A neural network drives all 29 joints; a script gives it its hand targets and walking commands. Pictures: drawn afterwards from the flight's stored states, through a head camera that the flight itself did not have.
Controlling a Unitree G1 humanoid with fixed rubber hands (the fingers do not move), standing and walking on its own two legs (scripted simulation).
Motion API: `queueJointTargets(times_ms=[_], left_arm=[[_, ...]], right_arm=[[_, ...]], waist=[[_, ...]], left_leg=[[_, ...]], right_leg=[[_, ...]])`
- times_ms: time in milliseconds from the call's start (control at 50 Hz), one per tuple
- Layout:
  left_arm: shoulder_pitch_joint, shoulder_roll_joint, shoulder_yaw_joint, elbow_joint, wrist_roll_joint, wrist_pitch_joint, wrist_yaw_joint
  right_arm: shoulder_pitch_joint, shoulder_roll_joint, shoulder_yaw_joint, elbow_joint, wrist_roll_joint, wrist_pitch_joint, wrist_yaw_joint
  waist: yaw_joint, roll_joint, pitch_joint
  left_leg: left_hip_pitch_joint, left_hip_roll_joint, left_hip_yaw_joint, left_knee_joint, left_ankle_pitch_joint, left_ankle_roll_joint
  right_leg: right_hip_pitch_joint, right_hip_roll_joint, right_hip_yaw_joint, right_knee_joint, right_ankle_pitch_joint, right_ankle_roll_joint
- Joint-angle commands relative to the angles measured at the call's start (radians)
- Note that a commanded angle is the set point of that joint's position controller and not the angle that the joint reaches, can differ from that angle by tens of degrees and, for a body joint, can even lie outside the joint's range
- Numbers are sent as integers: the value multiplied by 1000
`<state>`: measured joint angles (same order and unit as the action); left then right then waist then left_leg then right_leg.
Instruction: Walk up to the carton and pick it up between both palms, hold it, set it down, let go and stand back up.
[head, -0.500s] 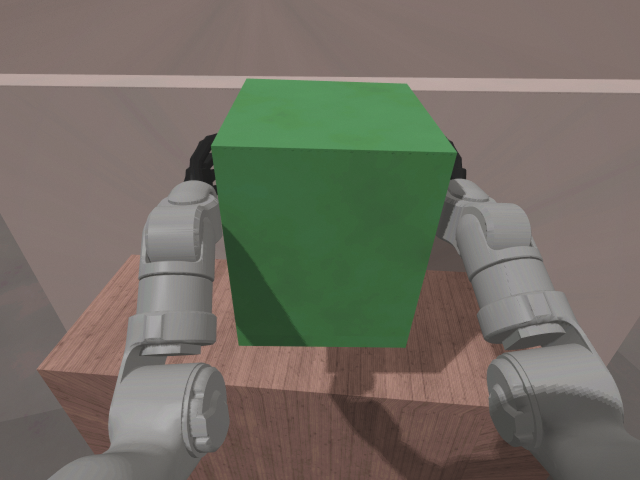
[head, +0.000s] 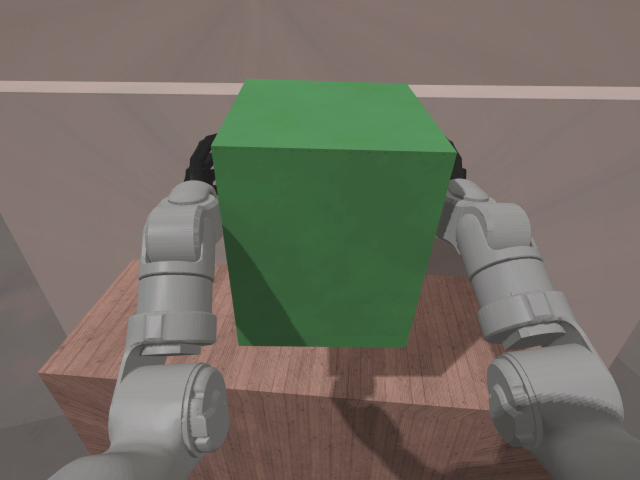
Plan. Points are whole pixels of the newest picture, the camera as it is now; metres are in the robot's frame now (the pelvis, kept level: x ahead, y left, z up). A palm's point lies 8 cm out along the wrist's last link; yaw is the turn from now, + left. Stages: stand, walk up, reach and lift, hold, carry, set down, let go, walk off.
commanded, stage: hold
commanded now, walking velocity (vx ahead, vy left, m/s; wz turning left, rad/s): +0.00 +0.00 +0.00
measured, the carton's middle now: (325, 211) +0.37 +0.00 +0.24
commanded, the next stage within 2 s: set down in 1.82 s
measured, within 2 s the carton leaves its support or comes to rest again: neither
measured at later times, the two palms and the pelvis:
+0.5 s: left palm (203, 197) +0.37 +0.15 +0.26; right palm (445, 196) +0.37 -0.14 +0.26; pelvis +0.00 +0.00 +0.00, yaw +0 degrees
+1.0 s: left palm (203, 200) +0.37 +0.15 +0.26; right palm (444, 199) +0.37 -0.14 +0.25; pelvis +0.00 +0.00 +0.00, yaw +0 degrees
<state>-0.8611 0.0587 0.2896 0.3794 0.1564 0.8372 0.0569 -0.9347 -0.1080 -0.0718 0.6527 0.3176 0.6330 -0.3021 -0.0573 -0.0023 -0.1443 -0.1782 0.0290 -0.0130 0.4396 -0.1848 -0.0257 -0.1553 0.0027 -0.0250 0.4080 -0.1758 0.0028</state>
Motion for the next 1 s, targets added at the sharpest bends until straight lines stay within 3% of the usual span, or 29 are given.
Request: queueJointTargets(times_ms=[0, 40, 120, 320, 440, 480, 580, 760, 840, 980], left_arm=[[-822, -642, -348, -103, -118, -81, -158], [-840, -636, -332, -79, -106, -80, -163], [-867, -647, -358, -119, -127, -93, -157], [-850, -677, -432, -226, -179, -99, -140], [-817, -668, -432, -247, -177, -89, -138], [-810, -672, -425, -219, -164, -80, -142], [-855, -644, -370, -156, -127, -78, -152], [-881, -631, -338, -104, -120, -90, -159], [-875, -647, -363, -106, -126, -97, -156], [-848, -660, -408, -202, -168, -105, -141]], right_arm=[[-993, 695, 330, -340, 170, -41, 148], [-1016, 699, 311, -313, 159, -41, 152], [-1009, 705, 321, -315, 162, -48, 158], [-1004, 729, 384, -463, 209, -57, 141], [-964, 721, 397, -464, 230, -41, 128], [-958, 709, 373, -443, 217, -35, 126], [-974, 703, 335, -344, 188, -28, 138], [-1009, 697, 309, -293, 156, -46, 161], [-1019, 702, 314, -319, 155, -54, 163], [-981, 713, 362, -407, 184, -57, 150]], waist=[[-3, 8, -347], [-1, 9, -323], [-7, 22, -364], [-8, 31, -518], [-11, 32, -503], [-27, 37, -462], [-8, 29, -360], [-1, 17, -343], [-5, 27, -373], [-10, 21, -478]], left_leg=[[81, -77, -18, -102, 72, 21], [53, -76, -18, -116, 30, 26], [77, -76, -18, -107, 56, 19], [155, -83, -24, -58, 212, 8], [164, -84, -25, -47, 258, 3], [153, -82, -30, -55, 227, 1], [91, -77, -25, -95, 92, 12], [69, -72, -19, -115, 19, 22], [77, -73, -18, -110, 34, 17], [148, -77, -26, -72, 172, 9]], right_leg=[[126, 83, 25, -143, 63, 46], [119, 79, 28, -147, 19, 42], [122, 81, 24, -139, 49, 42], [161, 92, 17, -117, 205, 56], [173, 97, 22, -114, 255, 60], [164, 93, 20, -117, 227, 58], [124, 86, 25, -136, 75, 47], [105, 79, 26, -145, 5, 38], [106, 79, 22, -141, 24, 39], [145, 89, 19, -125, 162, 49]])
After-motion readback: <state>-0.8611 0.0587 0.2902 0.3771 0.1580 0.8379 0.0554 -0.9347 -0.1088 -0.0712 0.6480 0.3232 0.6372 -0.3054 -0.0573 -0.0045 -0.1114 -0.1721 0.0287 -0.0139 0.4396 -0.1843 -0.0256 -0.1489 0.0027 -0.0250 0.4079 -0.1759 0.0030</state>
